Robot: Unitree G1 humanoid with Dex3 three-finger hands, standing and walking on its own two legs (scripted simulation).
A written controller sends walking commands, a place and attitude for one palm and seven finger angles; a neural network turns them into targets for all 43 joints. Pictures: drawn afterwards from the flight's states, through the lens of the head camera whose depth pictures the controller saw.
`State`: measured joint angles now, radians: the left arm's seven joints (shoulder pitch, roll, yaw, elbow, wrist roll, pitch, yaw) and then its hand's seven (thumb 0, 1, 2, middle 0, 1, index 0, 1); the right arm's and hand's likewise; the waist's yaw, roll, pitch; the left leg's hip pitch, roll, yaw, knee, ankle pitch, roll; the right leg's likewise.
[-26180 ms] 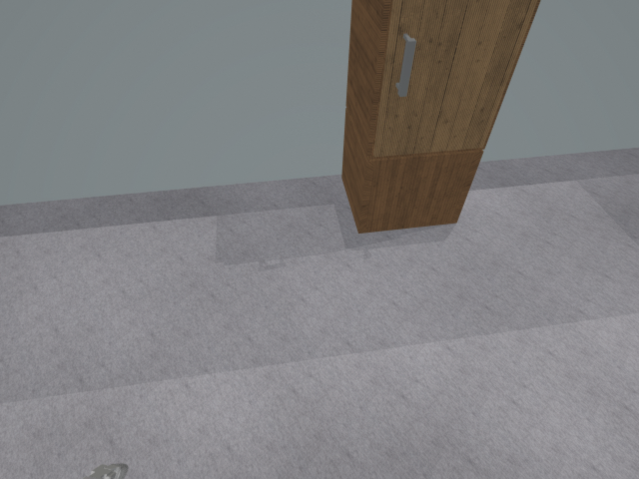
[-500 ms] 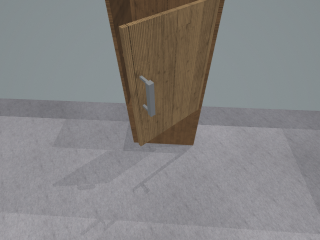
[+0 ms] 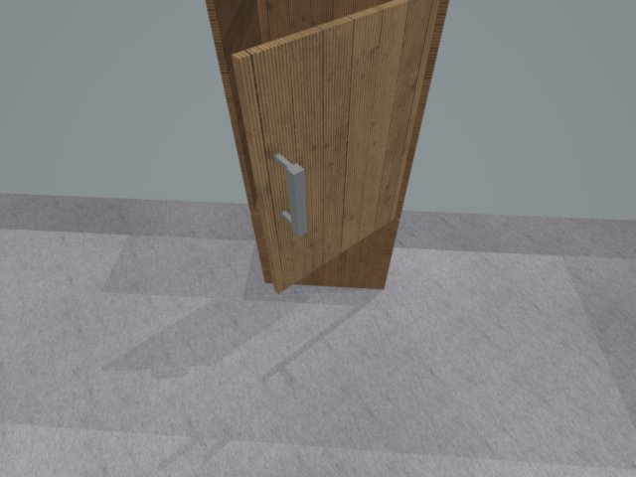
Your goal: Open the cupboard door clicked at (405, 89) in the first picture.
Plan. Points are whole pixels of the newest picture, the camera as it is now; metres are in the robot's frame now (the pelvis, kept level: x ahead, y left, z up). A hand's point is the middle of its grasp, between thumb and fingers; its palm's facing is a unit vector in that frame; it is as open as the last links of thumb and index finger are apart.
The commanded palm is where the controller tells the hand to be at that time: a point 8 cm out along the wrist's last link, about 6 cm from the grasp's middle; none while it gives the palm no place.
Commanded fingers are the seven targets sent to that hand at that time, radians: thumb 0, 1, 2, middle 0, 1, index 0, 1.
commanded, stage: walk to a spot facing it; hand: left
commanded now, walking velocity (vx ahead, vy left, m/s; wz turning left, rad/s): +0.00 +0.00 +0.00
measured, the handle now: (290, 196) +0.58 +0.09 -0.02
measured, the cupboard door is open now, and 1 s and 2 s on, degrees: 42 42 42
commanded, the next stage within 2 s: none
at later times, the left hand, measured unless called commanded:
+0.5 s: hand out of the picture +0.07 +0.19 -0.18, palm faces -0.14 -0.95 -0.27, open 7.4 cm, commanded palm none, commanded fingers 0.00 0.90 0.90 -0.20 -0.30 -0.20 -0.30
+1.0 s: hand out of the picture +0.13 +0.18 -0.18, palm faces -0.35 -0.90 -0.25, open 7.4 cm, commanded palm none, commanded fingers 0.00 0.90 0.90 -0.20 -0.30 -0.20 -0.30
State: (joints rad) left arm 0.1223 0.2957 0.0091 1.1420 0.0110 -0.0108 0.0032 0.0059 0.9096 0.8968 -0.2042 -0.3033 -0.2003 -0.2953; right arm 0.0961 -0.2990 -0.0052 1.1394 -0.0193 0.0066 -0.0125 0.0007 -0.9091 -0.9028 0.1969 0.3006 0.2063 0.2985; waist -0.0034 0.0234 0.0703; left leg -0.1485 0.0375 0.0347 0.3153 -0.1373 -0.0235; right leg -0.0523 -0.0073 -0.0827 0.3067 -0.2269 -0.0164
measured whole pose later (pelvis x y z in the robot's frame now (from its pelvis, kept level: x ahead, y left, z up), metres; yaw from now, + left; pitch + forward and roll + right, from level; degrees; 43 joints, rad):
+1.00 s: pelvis -0.02 +0.01 -0.02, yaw -25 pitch +1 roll +0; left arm 0.17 0.27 0.09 0.92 0.02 0.07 -0.02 0.01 0.91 0.90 -0.20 -0.30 -0.20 -0.30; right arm 0.11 -0.19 -0.03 0.89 -0.03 0.01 -0.05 0.00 -0.91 -0.90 0.20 0.30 0.21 0.30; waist 0.04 -0.03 0.10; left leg -0.26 0.06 -0.01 0.54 -0.31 -0.03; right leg -0.48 0.07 0.07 0.96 -0.50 0.03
